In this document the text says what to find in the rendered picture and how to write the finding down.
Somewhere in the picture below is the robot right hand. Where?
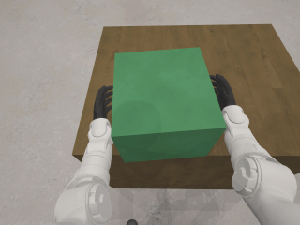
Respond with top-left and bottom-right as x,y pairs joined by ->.
209,74 -> 236,110

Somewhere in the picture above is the carton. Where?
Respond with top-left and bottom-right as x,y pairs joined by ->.
111,47 -> 227,163

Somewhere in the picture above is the left robot forearm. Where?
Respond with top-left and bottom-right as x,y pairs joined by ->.
54,118 -> 113,222

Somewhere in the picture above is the robot right upper arm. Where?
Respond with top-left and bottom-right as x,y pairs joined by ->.
232,157 -> 300,225

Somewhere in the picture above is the robot left hand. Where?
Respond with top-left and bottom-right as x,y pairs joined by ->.
93,85 -> 113,120

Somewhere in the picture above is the right robot forearm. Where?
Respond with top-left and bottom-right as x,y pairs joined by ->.
222,105 -> 297,198

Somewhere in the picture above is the robot left upper arm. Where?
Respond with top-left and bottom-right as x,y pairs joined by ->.
41,182 -> 113,225

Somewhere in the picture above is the pedestal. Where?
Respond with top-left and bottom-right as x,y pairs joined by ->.
72,23 -> 300,190

